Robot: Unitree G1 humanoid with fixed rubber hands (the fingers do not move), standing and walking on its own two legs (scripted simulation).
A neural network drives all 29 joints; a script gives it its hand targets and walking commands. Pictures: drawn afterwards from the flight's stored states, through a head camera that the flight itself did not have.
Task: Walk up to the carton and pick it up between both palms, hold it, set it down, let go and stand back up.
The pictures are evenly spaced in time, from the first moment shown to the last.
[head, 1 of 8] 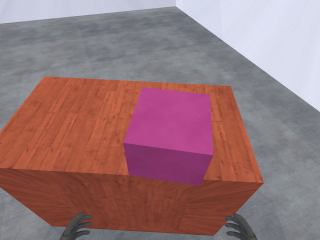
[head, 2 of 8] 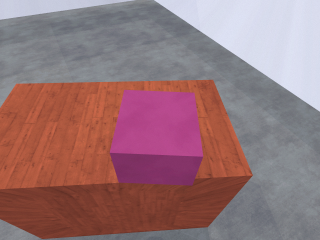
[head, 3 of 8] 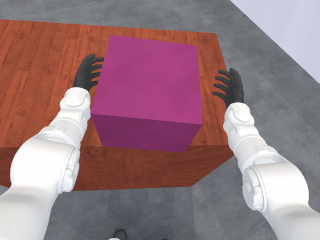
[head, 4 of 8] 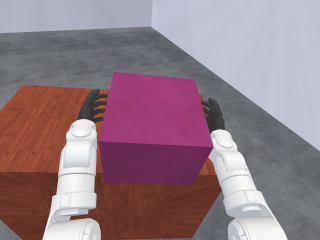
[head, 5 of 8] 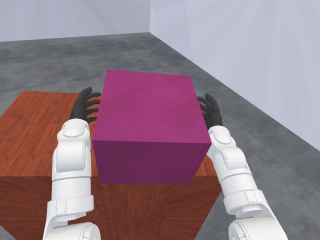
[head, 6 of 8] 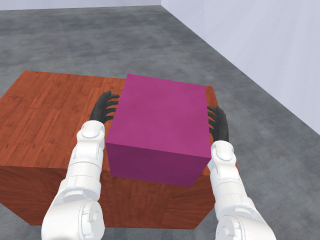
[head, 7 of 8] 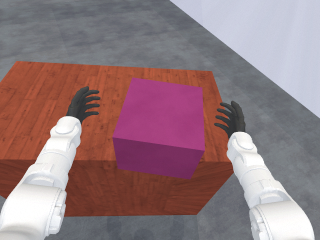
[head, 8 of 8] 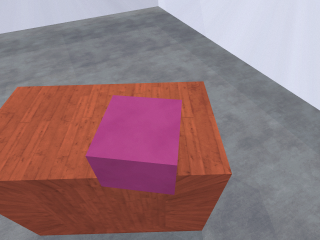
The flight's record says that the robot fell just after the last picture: no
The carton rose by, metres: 0.18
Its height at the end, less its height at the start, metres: +0.00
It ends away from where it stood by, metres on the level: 0.04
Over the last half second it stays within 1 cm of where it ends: yes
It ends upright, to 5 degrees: yes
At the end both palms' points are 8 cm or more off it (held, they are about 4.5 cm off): yes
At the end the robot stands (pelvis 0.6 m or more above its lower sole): yes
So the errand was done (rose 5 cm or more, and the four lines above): yes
